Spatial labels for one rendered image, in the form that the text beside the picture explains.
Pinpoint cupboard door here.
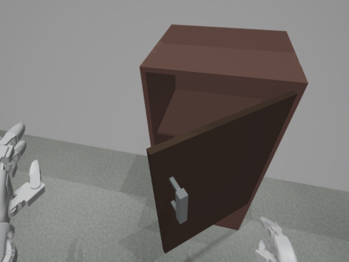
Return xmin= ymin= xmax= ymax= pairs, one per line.
xmin=146 ymin=91 xmax=297 ymax=253

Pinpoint right robot hand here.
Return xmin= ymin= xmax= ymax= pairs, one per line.
xmin=255 ymin=217 xmax=298 ymax=262

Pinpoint left robot hand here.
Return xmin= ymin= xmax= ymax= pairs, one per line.
xmin=0 ymin=122 xmax=45 ymax=223

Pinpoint handle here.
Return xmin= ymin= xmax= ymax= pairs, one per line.
xmin=169 ymin=177 xmax=188 ymax=224

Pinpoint robot left forearm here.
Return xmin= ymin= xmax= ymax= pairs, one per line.
xmin=0 ymin=222 xmax=17 ymax=262

